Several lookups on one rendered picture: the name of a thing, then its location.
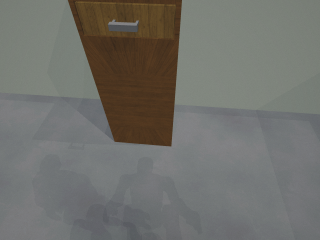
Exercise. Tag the drawer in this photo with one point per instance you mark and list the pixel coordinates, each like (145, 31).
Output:
(155, 20)

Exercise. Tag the handle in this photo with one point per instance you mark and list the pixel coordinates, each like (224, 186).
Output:
(123, 26)

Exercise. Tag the cabinet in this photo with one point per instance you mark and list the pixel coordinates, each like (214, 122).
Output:
(135, 79)

